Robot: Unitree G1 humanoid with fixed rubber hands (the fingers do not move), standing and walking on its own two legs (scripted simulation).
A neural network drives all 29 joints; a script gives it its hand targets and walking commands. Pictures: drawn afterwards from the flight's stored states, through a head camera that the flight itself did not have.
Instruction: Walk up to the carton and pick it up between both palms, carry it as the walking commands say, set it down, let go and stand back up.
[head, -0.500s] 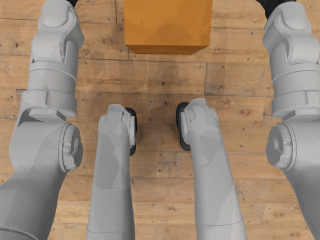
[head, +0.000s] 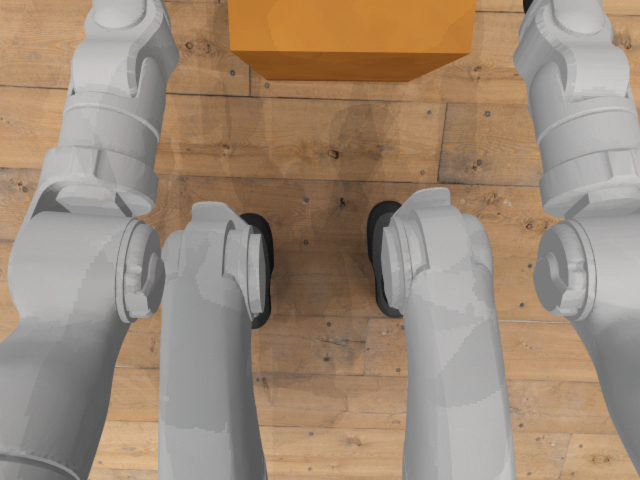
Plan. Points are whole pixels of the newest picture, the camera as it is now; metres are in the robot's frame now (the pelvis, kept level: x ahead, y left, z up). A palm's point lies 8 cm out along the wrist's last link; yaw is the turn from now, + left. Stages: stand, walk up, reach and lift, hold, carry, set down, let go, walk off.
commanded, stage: reach and lift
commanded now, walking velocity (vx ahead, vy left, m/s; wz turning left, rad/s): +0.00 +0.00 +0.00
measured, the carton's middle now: out of the picture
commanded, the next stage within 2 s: none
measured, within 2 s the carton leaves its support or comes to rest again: leaves its support in 1.78 s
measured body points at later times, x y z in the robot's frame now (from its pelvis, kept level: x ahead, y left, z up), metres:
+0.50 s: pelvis +0.01 +0.00 -0.06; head +0.38 -0.01 +0.19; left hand +0.56 +0.16 -0.25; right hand +0.53 -0.22 -0.25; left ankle +0.13 +0.13 -0.38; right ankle +0.14 -0.12 -0.38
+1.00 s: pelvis +0.01 +0.01 -0.05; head +0.38 -0.01 +0.19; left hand +0.57 +0.12 -0.23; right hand +0.53 -0.20 -0.24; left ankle +0.13 +0.13 -0.38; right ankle +0.14 -0.12 -0.38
